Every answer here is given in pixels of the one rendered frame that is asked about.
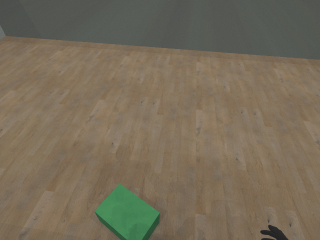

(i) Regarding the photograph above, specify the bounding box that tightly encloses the right robot hand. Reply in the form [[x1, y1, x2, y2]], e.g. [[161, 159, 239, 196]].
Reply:
[[260, 225, 288, 240]]

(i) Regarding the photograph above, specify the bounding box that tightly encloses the carton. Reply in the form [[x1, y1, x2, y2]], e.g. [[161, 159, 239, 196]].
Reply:
[[94, 184, 160, 240]]

